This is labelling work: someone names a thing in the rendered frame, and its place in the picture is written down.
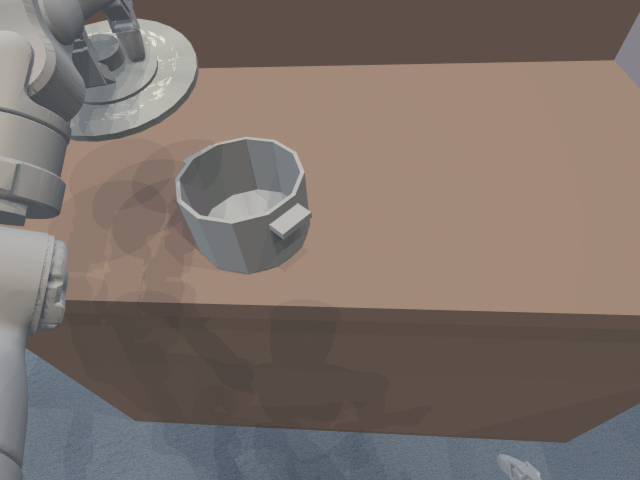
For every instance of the left robot hand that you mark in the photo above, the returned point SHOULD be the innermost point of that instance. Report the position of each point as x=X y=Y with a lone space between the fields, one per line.
x=126 y=28

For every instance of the left robot upper arm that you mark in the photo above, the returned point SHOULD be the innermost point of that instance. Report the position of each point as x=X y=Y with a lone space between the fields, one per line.
x=33 y=283

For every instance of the pot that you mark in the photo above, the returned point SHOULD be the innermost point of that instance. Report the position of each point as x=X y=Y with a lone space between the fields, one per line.
x=245 y=202

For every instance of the knob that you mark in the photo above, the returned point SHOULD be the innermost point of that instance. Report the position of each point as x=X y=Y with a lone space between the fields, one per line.
x=109 y=50

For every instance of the table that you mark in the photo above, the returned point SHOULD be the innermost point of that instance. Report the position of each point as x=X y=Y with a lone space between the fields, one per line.
x=472 y=264

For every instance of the robot left forearm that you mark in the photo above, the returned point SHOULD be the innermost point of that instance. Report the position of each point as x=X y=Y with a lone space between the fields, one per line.
x=40 y=92

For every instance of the right robot hand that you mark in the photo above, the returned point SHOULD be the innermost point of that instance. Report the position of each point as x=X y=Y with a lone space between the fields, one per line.
x=516 y=469

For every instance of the lid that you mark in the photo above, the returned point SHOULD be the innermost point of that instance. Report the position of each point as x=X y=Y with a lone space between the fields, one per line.
x=145 y=92

